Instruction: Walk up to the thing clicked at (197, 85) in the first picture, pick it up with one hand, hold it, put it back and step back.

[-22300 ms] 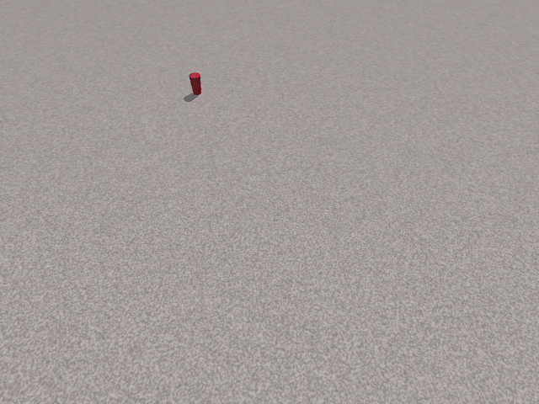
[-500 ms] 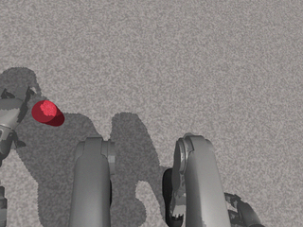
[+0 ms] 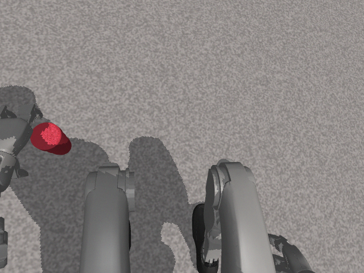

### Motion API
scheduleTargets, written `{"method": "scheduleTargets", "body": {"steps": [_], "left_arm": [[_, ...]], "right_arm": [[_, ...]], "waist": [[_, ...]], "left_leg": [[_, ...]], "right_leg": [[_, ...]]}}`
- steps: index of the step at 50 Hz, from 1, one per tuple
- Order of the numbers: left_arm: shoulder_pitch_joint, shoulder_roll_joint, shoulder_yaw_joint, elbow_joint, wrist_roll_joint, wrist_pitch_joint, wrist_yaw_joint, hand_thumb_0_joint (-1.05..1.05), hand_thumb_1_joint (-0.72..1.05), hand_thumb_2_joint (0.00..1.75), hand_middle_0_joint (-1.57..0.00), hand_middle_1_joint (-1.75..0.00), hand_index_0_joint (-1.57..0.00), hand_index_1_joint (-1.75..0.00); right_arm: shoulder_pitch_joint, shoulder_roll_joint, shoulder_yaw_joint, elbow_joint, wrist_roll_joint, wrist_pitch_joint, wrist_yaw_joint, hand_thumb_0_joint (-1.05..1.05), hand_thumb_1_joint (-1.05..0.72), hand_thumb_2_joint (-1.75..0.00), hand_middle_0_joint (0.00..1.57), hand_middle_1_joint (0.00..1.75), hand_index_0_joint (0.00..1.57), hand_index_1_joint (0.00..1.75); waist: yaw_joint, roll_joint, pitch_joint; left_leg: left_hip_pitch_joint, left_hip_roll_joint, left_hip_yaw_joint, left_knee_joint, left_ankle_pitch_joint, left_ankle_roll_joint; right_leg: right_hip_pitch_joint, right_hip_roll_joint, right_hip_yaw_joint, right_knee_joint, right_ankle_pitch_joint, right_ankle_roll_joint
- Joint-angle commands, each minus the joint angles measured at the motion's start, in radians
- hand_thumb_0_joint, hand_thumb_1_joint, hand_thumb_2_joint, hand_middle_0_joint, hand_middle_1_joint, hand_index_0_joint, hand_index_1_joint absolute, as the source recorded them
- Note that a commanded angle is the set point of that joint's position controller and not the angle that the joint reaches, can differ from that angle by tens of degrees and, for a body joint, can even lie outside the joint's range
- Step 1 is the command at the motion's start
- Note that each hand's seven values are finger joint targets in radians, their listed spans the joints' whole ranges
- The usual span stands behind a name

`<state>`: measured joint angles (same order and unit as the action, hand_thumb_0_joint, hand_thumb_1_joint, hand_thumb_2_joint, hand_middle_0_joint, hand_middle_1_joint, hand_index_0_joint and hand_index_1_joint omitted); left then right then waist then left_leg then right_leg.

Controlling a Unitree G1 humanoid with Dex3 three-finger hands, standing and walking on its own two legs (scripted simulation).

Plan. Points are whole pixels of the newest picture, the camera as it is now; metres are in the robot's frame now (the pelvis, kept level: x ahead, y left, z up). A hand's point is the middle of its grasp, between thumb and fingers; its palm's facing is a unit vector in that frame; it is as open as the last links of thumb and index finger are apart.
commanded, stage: rise first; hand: left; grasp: from above
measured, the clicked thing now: (54, 141) +0.41 +0.31 -0.27
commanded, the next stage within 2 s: approach in 0.64 s
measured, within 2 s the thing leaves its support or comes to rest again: neither
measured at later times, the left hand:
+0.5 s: hand (20, 143) +0.38 +0.34 -0.16, palm faces -0.43 -0.09 -0.90, open 14.1 cm
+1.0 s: hand (29, 137) +0.39 +0.32 -0.14, palm faces -0.42 -0.04 -0.91, open 14.2 cm
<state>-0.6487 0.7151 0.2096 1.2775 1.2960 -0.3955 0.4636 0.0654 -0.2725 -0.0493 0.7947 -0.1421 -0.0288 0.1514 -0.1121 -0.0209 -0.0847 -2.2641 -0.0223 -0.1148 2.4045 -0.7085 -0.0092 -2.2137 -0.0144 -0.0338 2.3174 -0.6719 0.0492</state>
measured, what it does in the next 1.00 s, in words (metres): stands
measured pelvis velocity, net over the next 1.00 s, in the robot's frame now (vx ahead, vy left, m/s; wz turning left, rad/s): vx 0.00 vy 0.00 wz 0.01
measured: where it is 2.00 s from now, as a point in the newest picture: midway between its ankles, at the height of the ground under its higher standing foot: (163, 258)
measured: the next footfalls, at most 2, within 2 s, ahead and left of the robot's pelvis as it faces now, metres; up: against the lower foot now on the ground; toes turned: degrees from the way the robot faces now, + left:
none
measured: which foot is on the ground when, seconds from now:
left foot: down 0.00-1.00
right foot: down 0.00-1.00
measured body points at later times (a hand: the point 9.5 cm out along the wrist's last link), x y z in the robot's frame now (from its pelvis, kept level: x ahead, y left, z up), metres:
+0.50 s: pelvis +0.00 +0.00 +0.00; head +0.22 +0.06 +0.39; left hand +0.39 +0.35 -0.11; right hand +0.10 -0.28 -0.12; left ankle +0.08 +0.12 -0.30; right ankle +0.10 -0.13 -0.30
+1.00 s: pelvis +0.00 +0.00 +0.01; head +0.21 +0.06 +0.41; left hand +0.40 +0.32 -0.09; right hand +0.11 -0.28 -0.11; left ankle +0.08 +0.12 -0.30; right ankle +0.10 -0.13 -0.30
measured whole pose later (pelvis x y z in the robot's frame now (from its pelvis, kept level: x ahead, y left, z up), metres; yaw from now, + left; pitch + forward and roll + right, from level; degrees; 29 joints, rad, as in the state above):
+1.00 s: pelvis +0.00 +0.00 +0.01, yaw +0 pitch +33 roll -7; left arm -0.70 0.66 0.08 1.24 1.26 -0.31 0.43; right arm 0.10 -0.27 -0.06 0.79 -0.13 -0.05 0.15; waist -0.12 0.00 -0.11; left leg -2.24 -0.03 -0.11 2.36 -0.70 -0.01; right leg -2.19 -0.02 -0.03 2.28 -0.67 0.05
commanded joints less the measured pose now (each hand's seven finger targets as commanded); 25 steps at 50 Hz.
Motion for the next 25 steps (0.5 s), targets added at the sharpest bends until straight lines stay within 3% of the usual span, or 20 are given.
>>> {"method": "scheduleTargets", "body": {"steps": [1,9,19,22,25], "left_arm": [[-0.230,0.288,0.038,-0.109,-0.009,0.009,0.049,0.00,-0.55,1.01,-0.08,-1.02,-0.07,-1.02],[-0.255,0.293,0.044,-0.094,-0.014,0.035,0.056,0.00,-0.56,1.02,-0.07,-1.03,-0.07,-1.04],[-0.261,0.310,0.041,-0.064,-0.025,0.038,0.017,0.00,-0.56,1.03,-0.07,-1.02,-0.07,-1.03],[-0.256,0.322,0.049,-0.100,-0.024,0.032,0.010,0.00,-0.57,1.03,-0.07,-1.03,-0.06,-1.04],[-0.246,0.296,0.034,-0.097,-0.022,0.029,0.008,0.00,-0.56,1.03,-0.08,-1.03,-0.07,-1.04]], "right_arm": [[0.149,-0.229,-0.070,-0.031,-0.001,-0.018,-0.013,0.00,-0.91,-0.90,0.20,0.30,0.20,0.30],[0.159,-0.234,-0.065,-0.027,-0.004,-0.027,-0.010,0.00,-0.91,-0.90,0.20,0.30,0.20,0.30],[0.160,-0.230,-0.056,-0.029,-0.007,-0.024,-0.008,0.00,-0.91,-0.90,0.20,0.30,0.20,0.30],[0.166,-0.238,-0.063,-0.027,-0.008,-0.023,-0.006,0.00,-0.91,-0.90,0.20,0.30,0.20,0.30],[0.164,-0.228,-0.064,-0.026,-0.006,-0.020,-0.005,0.00,-0.91,-0.90,0.20,0.30,0.20,0.30]], "waist": [[0.006,0.234,-0.616],[-0.001,0.230,-0.626],[-0.006,0.206,-0.611],[0.003,0.248,-0.637],[-0.001,0.236,-0.621]], "left_leg": [[0.501,-0.018,0.078,-0.293,0.139,0.041],[0.492,-0.021,0.078,-0.292,0.150,0.042],[0.445,-0.029,0.085,-0.279,0.129,0.047],[0.497,-0.025,0.079,-0.285,0.170,0.040],[0.482,-0.027,0.090,-0.280,0.156,0.042]], "right_leg": [[0.235,0.028,-0.096,-0.211,0.118,-0.071],[0.240,0.027,-0.100,-0.205,0.131,-0.067],[0.264,0.031,-0.097,-0.220,0.113,-0.074],[0.259,0.027,-0.099,-0.200,0.146,-0.072],[0.269,0.030,-0.094,-0.220,0.141,-0.073]]}}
